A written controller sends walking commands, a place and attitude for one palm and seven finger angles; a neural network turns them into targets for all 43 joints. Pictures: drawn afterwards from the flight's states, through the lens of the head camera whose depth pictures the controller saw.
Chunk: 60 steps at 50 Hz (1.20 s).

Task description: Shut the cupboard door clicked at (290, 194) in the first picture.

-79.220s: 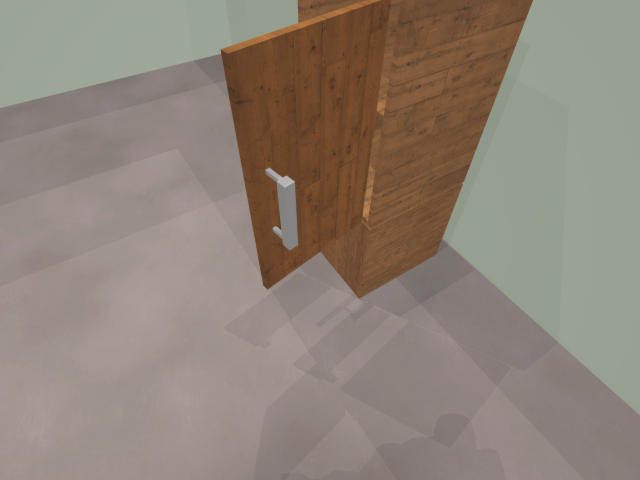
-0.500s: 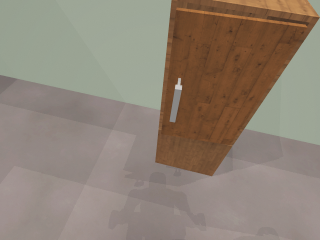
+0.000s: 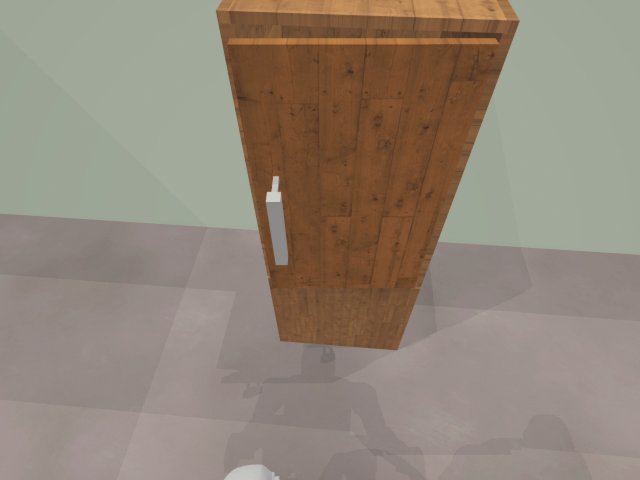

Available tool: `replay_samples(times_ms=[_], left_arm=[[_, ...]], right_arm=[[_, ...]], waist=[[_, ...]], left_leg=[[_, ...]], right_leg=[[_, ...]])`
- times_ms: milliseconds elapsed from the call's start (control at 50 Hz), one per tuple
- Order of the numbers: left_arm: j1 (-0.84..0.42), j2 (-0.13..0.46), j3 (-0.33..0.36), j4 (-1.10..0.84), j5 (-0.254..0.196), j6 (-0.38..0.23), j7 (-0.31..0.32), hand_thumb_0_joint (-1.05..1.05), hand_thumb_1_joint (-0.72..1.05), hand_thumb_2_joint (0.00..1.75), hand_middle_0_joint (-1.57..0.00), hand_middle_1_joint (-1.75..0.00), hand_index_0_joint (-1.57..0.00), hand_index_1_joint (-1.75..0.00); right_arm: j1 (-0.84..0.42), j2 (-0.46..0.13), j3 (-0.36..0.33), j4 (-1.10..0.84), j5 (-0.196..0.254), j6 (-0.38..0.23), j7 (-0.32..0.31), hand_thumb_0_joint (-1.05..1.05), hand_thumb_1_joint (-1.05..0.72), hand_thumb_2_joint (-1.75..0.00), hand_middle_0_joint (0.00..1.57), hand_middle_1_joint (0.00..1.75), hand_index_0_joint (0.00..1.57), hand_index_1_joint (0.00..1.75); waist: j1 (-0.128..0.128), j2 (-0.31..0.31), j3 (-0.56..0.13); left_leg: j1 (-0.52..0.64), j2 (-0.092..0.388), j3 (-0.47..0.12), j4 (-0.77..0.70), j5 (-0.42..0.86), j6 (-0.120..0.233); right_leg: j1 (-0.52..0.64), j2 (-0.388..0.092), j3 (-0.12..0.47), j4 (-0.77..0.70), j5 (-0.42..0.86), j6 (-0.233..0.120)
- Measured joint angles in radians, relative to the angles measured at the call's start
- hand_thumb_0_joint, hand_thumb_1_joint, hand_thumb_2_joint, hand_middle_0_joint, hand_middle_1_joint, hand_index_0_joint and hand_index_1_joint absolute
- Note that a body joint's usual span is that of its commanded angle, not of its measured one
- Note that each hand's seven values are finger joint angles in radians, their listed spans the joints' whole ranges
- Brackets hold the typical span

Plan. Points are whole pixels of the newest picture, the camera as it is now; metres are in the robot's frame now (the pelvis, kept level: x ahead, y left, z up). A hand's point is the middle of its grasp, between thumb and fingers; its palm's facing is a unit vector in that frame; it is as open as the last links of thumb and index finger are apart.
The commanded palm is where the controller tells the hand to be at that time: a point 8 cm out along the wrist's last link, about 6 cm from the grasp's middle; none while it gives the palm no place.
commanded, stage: take the last steps up to it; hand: left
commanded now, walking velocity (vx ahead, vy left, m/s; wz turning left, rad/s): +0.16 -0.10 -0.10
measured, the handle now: (279, 222) +0.55 +0.10 -0.07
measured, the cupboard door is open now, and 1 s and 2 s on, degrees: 5 5 5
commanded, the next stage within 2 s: come to a stop and stand still in 0.06 s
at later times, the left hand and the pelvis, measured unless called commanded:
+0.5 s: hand (228, 452) +0.19 +0.15 -0.18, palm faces -0.03 -0.97 -0.25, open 7.4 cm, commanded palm none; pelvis +0.09 -0.05 -0.01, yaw -3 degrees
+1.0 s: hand out of the picture +0.13 +0.19 -0.18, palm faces -0.03 -0.96 -0.26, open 7.4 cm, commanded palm none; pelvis +0.08 -0.01 -0.01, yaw -3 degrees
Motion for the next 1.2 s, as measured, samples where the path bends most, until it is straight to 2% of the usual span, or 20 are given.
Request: replay_samples(times_ms=[80,160,180,220,260,300,400,480,520,580,640,700,760,820,860,940,980,1020,1080,1200], left_arm=[[0.023,-0.01,-0.009,0.029,0.002,-0.007,0.005,0.01,0.9,0.89,-0.2,-0.3,-0.2,-0.3],[0.04,-0.01,-0.008,0.053,0.001,-0.003,0.006,0.01,0.9,0.89,-0.2,-0.3,-0.2,-0.3],[0.046,-0.01,-0.008,0.058,-0.003,-0.002,0.006,0.01,0.9,0.89,-0.2,-0.3,-0.2,-0.3],[0.046,-0.006,-0.006,0.066,-0.013,0.006,0.009,0.01,0.9,0.89,-0.2,-0.3,-0.2,-0.3],[0.025,0.001,-0.005,0.067,-0.014,0.022,0.018,0.01,0.91,0.89,-0.2,-0.3,-0.2,-0.3],[-0.01,0.003,-0.002,0.058,-0.014,0.036,0.022,0.01,0.91,0.89,-0.2,-0.3,-0.2,-0.3],[-0.095,0.003,-0.002,-0.002,-0.01,0.038,0.023,0.01,0.91,0.89,-0.2,-0.3,-0.2,-0.3],[-0.116,0.025,0.001,-0.04,-0.002,0.022,0.025,0.01,0.91,0.89,-0.2,-0.3,-0.2,-0.3],[-0.112,0.036,0.002,-0.044,0.006,0.012,0.029,0.0,0.91,0.89,-0.2,-0.3,-0.2,-0.3],[-0.114,0.019,-0.011,-0.032,0.009,0.008,0.03,0.0,0.91,0.89,-0.2,-0.3,-0.2,-0.3],[-0.111,0.006,-0.016,-0.027,0.009,0.009,0.036,0.0,0.91,0.89,-0.2,-0.3,-0.2,-0.3],[-0.104,0.002,-0.016,-0.028,0.009,0.009,0.039,0.0,0.9,0.89,-0.2,-0.3,-0.2,-0.3],[-0.095,0.009,-0.011,-0.027,0.01,0.011,0.041,0.01,0.9,0.89,-0.2,-0.3,-0.2,-0.3],[-0.078,0.018,-0.013,-0.017,0.001,0.012,0.051,0.01,0.9,0.89,-0.2,-0.3,-0.2,-0.3],[-0.06,0.023,-0.024,-0.015,-0.005,0.011,0.064,0.01,0.9,0.89,-0.2,-0.3,-0.2,-0.3],[-0.021,0.028,-0.043,-0.016,-0.003,0.031,0.06,0.01,0.9,0.89,-0.2,-0.3,-0.2,-0.3],[-0.006,0.03,-0.049,-0.015,-0.005,0.032,0.054,0.01,0.9,0.89,-0.2,-0.3,-0.2,-0.3],[0.004,0.027,-0.054,-0.008,-0.006,0.027,0.047,0.01,0.91,0.89,-0.2,-0.3,-0.2,-0.3],[0.029,0.018,-0.062,0.0,-0.004,0.023,0.042,0.01,0.91,0.89,-0.2,-0.3,-0.2,-0.3],[0.051,0.012,-0.068,0.019,-0.003,0.013,0.039,0.01,0.91,0.89,-0.2,-0.3,-0.2,-0.3]], right_arm=[[-0.037,0.012,0.007,-0.024,0.0,-0.013,0.001,0.0,-0.91,-0.9,0.19,0.3,0.2,0.3],[-0.072,0.04,0.022,-0.042,0.003,-0.033,-0.003,0.0,-0.91,-0.9,0.19,0.3,0.2,0.3],[-0.075,0.045,0.028,-0.048,0.002,-0.045,-0.006,0.0,-0.91,-0.9,0.19,0.3,0.2,0.3],[-0.083,0.059,0.038,-0.056,-0.005,-0.067,-0.013,0.0,-0.91,-0.9,0.19,0.3,0.2,0.3],[-0.086,0.077,0.055,-0.063,-0.003,-0.067,-0.024,0.0,-0.91,-0.9,0.2,0.3,0.2,0.3],[-0.083,0.088,0.062,-0.063,-0.001,-0.058,-0.033,0.0,-0.91,-0.9,0.2,0.3,0.2,0.3],[-0.09,0.089,0.049,-0.03,0.005,-0.024,-0.034,0.0,-0.92,-0.9,0.2,0.3,0.21,0.3],[-0.081,0.074,0.025,-0.019,0.011,-0.002,-0.015,0.0,-0.93,-0.9,0.2,0.3,0.21,0.3],[-0.076,0.064,0.013,-0.02,0.015,0.009,-0.004,0.0,-0.93,-0.9,0.2,0.3,0.21,0.3],[-0.087,0.031,-0.005,-0.025,0.018,0.026,-0.003,0.0,-0.92,-0.9,0.2,0.3,0.2,0.3],[-0.091,0.011,-0.008,-0.03,0.021,0.025,-0.003,0.0,-0.92,-0.9,0.2,0.3,0.2,0.3],[-0.091,0.005,-0.006,-0.036,0.023,0.026,0.002,0.0,-0.92,-0.9,0.19,0.3,0.2,0.3],[-0.088,0.012,0.0,-0.043,0.024,0.021,0.006,0.0,-0.92,-0.9,0.19,0.3,0.2,0.3],[-0.072,0.016,0.01,-0.058,0.025,0.0,0.01,0.0,-0.91,-0.9,0.19,0.3,0.2,0.3],[-0.058,0.024,0.008,-0.078,0.019,-0.01,0.008,0.0,-0.91,-0.9,0.19,0.3,0.2,0.3],[-0.025,0.048,0.028,-0.123,0.011,-0.022,0.006,0.0,-0.91,-0.9,0.19,0.3,0.2,0.3],[-0.022,0.062,0.042,-0.129,0.013,-0.022,0.006,0.0,-0.91,-0.9,0.19,0.3,0.2,0.3],[-0.025,0.074,0.048,-0.125,0.016,-0.021,0.006,0.0,-0.92,-0.9,0.19,0.3,0.2,0.3],[-0.032,0.067,0.043,-0.118,0.019,-0.024,0.007,-0.01,-0.94,-0.9,0.2,0.3,0.2,0.3],[-0.021,0.05,0.05,-0.082,0.016,-0.039,0.013,-0.01,-0.94,-0.9,0.2,0.3,0.2,0.3]], waist=[[0.004,-0.02,0.014],[0.015,-0.044,0.03],[0.017,-0.051,0.032],[0.018,-0.066,0.037],[0.021,-0.085,0.045],[0.02,-0.079,0.054],[0.021,-0.028,0.08],[0.023,-0.019,0.073],[0.022,-0.026,0.059],[0.01,0.001,0.06],[0.011,-0.001,0.063],[0.018,-0.016,0.058],[0.027,-0.039,0.051],[0.028,-0.041,0.036],[0.026,-0.047,0.03],[0.036,-0.037,0.014],[0.041,-0.026,0.011],[0.042,-0.011,0.013],[0.041,0.01,0.002],[0.038,0.014,-0.004]], left_leg=[[-0.019,-0.005,0.016,-0.103,0.041,0.001],[0.036,-0.022,0.033,-0.296,0.09,0.016],[0.072,-0.03,0.04,-0.374,0.152,0.023],[0.098,-0.033,0.049,-0.391,0.192,0.089],[0.118,-0.033,0.068,-0.379,0.145,0.095],[0.146,-0.031,0.067,-0.411,0.14,0.085],[0.194,-0.007,0.045,-0.491,0.178,0.06],[0.195,0.006,0.037,-0.461,0.155,0.027],[0.174,-0.003,0.029,-0.404,0.101,0.013],[0.128,-0.05,-0.036,-0.23,-0.069,0.015],[0.102,-0.09,-0.053,-0.097,-0.098,0.008],[0.107,-0.106,-0.053,-0.093,-0.085,-0.001],[0.147,-0.103,-0.048,-0.22,-0.044,-0.003],[0.236,-0.075,-0.036,-0.466,0.129,0.004],[0.234,-0.079,-0.023,-0.444,0.094,0.041],[0.242,-0.094,0.002,-0.408,0.067,0.086],[0.249,-0.101,0.016,-0.415,0.072,0.093],[0.26,-0.108,0.024,-0.427,0.08,0.098],[0.273,-0.115,0.039,-0.47,0.103,0.104],[0.29,-0.128,0.051,-0.547,0.146,0.109]], right_leg=[[0.041,0.021,0.005,-0.039,-0.008,-0.008],[0.072,0.037,0.015,-0.01,-0.061,-0.008],[0.069,0.038,0.02,0.031,-0.09,-0.007],[-0.007,0.035,0.029,0.242,-0.162,0.006],[-0.107,0.024,0.056,0.477,-0.229,0.03],[-0.179,0.003,0.059,0.576,-0.241,0.054],[-0.234,-0.064,0.052,0.405,-0.158,0.077],[-0.197,-0.089,0.047,0.21,0.068,0.074],[-0.184,-0.095,0.058,0.196,0.019,0.09],[-0.18,-0.092,0.051,0.204,-0.002,0.086],[-0.161,-0.099,0.055,0.166,0.023,0.08],[-0.149,-0.107,0.055,0.125,0.046,0.083],[-0.148,-0.116,0.051,0.105,0.061,0.091],[-0.166,-0.109,0.041,0.139,0.047,0.108],[-0.18,-0.118,0.044,0.185,0.024,0.117],[-0.181,-0.119,0.071,0.234,-0.055,0.07],[-0.174,-0.111,0.085,0.222,-0.026,0.061],[-0.164,-0.113,0.102,0.2,0.03,0.077],[-0.159,-0.118,0.117,0.166,0.042,0.095],[-0.157,-0.126,0.129,0.115,0.074,0.098]])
